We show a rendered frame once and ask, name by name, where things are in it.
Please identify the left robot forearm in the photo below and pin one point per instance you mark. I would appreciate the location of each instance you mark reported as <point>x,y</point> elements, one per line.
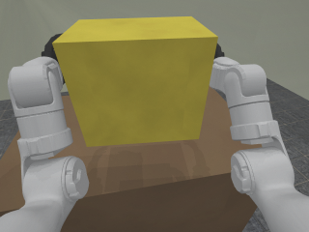
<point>35,92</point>

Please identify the carton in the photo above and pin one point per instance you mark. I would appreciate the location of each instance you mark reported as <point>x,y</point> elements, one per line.
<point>137,80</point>

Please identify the right robot forearm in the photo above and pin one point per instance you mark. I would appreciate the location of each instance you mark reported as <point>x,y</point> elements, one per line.
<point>245,88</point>

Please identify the robot left hand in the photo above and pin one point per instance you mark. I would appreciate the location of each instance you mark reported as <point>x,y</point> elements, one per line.
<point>49,50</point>

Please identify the robot right hand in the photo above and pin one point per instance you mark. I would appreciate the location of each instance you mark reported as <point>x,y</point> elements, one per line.
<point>218,52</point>

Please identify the robot left upper arm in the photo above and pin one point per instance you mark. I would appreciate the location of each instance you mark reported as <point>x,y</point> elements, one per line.
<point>51,188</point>

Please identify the pedestal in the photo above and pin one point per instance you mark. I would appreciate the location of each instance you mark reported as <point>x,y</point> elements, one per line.
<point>165,186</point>

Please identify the robot right upper arm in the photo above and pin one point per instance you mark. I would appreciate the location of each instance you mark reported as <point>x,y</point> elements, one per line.
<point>265,174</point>

